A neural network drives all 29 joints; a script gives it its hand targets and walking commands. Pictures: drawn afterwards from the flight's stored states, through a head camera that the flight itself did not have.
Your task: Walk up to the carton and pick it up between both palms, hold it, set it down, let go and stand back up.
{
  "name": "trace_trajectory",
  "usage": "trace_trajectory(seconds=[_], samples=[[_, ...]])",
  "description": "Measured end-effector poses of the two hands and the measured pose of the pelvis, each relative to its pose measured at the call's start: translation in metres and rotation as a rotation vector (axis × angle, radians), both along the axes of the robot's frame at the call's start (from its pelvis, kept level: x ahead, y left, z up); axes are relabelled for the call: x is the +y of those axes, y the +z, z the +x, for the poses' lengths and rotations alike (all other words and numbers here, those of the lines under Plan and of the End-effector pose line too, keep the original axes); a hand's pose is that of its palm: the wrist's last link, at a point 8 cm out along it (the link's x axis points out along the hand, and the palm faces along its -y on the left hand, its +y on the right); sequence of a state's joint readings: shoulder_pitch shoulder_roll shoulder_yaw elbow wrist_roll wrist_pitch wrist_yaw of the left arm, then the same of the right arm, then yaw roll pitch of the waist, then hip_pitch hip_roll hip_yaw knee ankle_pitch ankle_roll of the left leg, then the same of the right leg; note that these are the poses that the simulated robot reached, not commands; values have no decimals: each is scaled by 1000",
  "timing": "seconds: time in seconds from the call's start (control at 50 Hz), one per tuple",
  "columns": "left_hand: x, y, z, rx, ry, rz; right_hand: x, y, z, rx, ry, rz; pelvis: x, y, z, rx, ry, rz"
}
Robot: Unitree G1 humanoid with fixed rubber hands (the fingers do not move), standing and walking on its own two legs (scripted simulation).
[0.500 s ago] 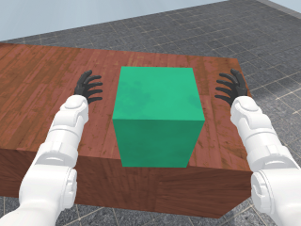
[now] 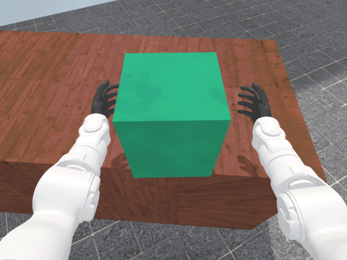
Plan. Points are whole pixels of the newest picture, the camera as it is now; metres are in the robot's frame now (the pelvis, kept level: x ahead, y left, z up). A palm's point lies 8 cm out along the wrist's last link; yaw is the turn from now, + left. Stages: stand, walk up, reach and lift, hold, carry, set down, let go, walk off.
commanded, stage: reach and lift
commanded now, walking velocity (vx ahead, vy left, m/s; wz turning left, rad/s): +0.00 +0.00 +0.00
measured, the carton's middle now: (171, 120) +0.45 +0.01 +0.05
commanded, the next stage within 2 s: none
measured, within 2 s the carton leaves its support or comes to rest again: neither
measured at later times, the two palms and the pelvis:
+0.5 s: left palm (108, 109) +0.46 +0.16 +0.09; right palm (250, 114) +0.43 -0.18 +0.08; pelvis +0.00 +0.00 +0.00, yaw +0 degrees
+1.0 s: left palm (111, 114) +0.45 +0.15 +0.08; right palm (240, 121) +0.41 -0.15 +0.08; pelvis +0.01 +0.02 +0.02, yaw +0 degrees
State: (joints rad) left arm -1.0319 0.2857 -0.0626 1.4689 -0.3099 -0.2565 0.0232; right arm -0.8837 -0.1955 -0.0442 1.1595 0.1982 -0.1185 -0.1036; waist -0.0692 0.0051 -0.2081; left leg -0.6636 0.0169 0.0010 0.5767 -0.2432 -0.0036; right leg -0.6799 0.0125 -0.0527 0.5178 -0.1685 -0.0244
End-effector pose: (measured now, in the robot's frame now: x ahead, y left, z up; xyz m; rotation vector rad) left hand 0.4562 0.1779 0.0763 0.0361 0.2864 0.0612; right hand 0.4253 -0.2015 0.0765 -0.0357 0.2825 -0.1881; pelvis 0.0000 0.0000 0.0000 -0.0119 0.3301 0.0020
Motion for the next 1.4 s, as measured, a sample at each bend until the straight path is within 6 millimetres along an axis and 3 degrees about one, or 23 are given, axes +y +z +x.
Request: trace_trajectory(seconds=[0.1,0.2,0.42,0.56,0.64,0.74,0.88,1.14,1.4], samples=[[-4,-21,-4,10,5,-13,9,-9,2,-7,2,27,-2,-5,-1,25,1,-1],[-6,-27,-5,3,3,-12,16,-11,6,-23,3,41,-2,-7,-1,39,2,-9],[-15,2,4,-52,-21,-16,20,3,6,-41,-18,47,2,-7,-2,12,4,-13],[-23,13,1,-39,-25,-11,35,7,3,-38,14,63,7,-3,-3,-26,1,-11],[-26,14,-2,-39,-27,-7,49,7,2,-46,22,83,10,-1,-3,-32,7,-12],[-26,13,-5,-37,-17,-19,52,6,0,-54,-16,73,12,2,-4,-44,13,-13],[-28,10,-6,-62,-32,-38,52,6,-9,-79,-34,28,15,12,0,-86,12,-8],[-28,6,-8,-74,-32,-32,52,1,-12,-111,-23,18,18,20,28,-176,-12,-10],[-28,6,-8,-77,-36,-17,52,1,-12,-116,-29,10,13,22,33,-206,6,-8]])
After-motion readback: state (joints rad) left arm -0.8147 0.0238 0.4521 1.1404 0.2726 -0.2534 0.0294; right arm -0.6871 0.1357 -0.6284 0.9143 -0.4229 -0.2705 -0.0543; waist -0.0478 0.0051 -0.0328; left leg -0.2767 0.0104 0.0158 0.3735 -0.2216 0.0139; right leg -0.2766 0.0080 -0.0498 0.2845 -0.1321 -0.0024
